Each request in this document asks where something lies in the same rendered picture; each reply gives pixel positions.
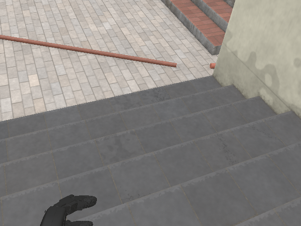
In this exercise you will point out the robot left hand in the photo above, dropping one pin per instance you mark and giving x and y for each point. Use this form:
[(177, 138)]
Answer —
[(56, 215)]

